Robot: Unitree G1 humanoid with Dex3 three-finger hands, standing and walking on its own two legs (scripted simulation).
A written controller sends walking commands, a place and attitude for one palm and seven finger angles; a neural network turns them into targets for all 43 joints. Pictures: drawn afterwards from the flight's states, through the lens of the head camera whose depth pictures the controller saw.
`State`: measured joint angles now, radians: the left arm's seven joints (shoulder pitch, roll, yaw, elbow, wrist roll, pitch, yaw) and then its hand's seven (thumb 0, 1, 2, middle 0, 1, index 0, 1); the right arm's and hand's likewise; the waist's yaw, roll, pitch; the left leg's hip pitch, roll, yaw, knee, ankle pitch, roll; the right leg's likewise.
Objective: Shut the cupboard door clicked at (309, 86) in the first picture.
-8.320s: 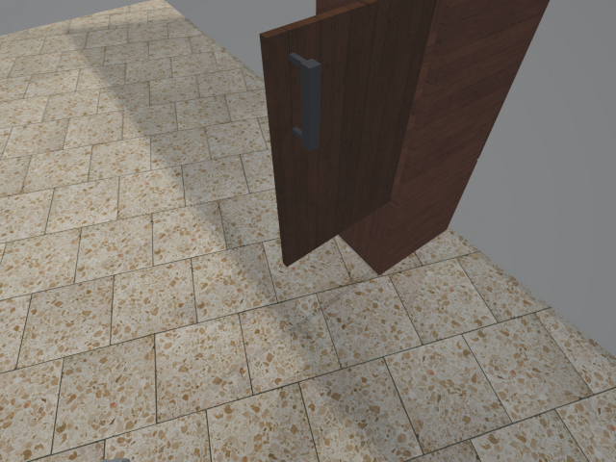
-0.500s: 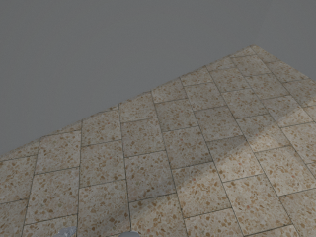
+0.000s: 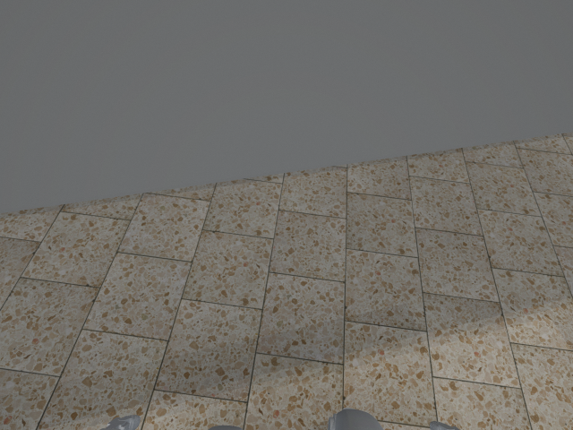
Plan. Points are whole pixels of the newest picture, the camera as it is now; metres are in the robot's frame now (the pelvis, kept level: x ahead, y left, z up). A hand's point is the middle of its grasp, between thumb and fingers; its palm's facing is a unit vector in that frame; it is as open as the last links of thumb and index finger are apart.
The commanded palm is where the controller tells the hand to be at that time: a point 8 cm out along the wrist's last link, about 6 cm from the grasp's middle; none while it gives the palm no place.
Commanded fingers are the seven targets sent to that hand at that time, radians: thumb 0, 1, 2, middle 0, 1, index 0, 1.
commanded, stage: walk to a spot facing it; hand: left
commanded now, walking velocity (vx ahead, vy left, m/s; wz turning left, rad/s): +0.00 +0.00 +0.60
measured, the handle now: out of the picture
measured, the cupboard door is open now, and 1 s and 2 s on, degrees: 92 92 92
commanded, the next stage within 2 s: none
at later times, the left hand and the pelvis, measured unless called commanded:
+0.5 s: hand out of the picture +0.02 +0.17 -0.17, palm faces +0.32 -0.92 -0.22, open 7.4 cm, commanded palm none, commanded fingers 0.00 0.90 0.90 -0.20 -0.30 -0.20 -0.30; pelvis +0.02 -0.03 +0.00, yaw +19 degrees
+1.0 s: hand out of the picture +0.03 +0.18 -0.15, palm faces +0.58 -0.77 -0.28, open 7.4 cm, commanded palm none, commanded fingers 0.00 0.90 0.90 -0.20 -0.30 -0.20 -0.30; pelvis +0.06 -0.04 +0.00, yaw +37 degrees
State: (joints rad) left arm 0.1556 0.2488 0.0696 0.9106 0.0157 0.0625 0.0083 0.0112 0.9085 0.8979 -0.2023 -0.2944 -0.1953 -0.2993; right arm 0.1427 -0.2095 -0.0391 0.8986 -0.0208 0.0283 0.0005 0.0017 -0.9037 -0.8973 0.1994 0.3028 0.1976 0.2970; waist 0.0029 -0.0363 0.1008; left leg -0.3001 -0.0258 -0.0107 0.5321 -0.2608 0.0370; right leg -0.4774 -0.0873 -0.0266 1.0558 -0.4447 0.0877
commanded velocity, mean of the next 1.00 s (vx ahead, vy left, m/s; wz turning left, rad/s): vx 0.02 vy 0.00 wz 0.60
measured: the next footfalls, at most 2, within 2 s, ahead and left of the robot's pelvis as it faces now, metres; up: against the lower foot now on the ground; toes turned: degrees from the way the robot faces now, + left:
right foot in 0.18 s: +0.06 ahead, -0.16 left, +0.00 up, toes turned +5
left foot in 0.52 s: +0.04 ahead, +0.10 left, +0.00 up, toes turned +25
